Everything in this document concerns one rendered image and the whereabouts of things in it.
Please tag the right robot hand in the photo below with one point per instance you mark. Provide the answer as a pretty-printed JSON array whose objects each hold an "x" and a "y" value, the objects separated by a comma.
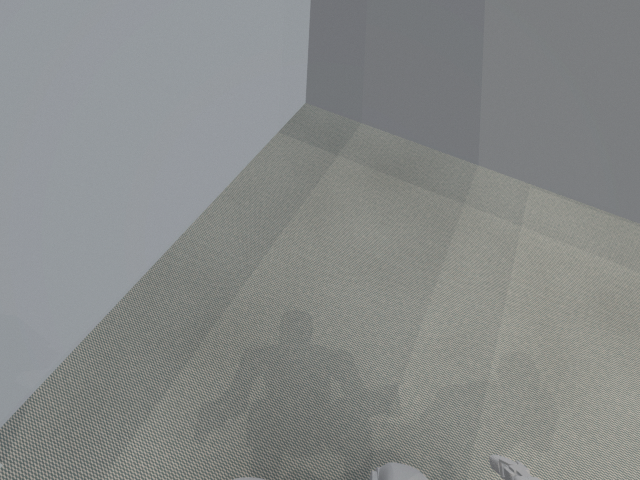
[{"x": 509, "y": 469}]

